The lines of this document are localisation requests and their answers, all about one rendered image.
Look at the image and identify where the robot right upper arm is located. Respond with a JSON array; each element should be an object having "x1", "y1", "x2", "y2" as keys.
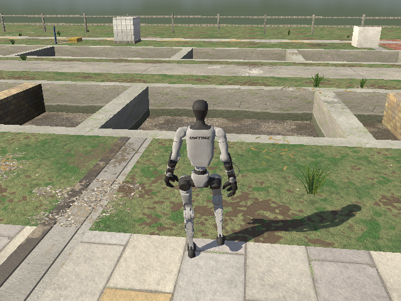
[{"x1": 214, "y1": 127, "x2": 230, "y2": 162}]

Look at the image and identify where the robot right hand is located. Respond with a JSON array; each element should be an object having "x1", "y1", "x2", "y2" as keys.
[{"x1": 222, "y1": 181, "x2": 237, "y2": 197}]

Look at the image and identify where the robot left shin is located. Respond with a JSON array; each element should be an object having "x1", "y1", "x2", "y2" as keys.
[{"x1": 184, "y1": 210, "x2": 194, "y2": 249}]

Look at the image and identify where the robot left upper arm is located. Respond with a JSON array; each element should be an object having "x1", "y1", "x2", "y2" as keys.
[{"x1": 170, "y1": 127, "x2": 187, "y2": 161}]

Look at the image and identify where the robot left hand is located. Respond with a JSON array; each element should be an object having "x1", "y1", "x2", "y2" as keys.
[{"x1": 164, "y1": 174, "x2": 179, "y2": 187}]

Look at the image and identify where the robot left forearm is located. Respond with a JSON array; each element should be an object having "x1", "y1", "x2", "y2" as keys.
[{"x1": 165, "y1": 152, "x2": 177, "y2": 177}]

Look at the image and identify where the robot right forearm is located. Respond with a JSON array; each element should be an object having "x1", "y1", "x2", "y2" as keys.
[{"x1": 224, "y1": 153, "x2": 236, "y2": 182}]

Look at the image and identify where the robot right thigh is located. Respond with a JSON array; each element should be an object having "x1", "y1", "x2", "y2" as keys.
[{"x1": 209, "y1": 174, "x2": 222, "y2": 206}]

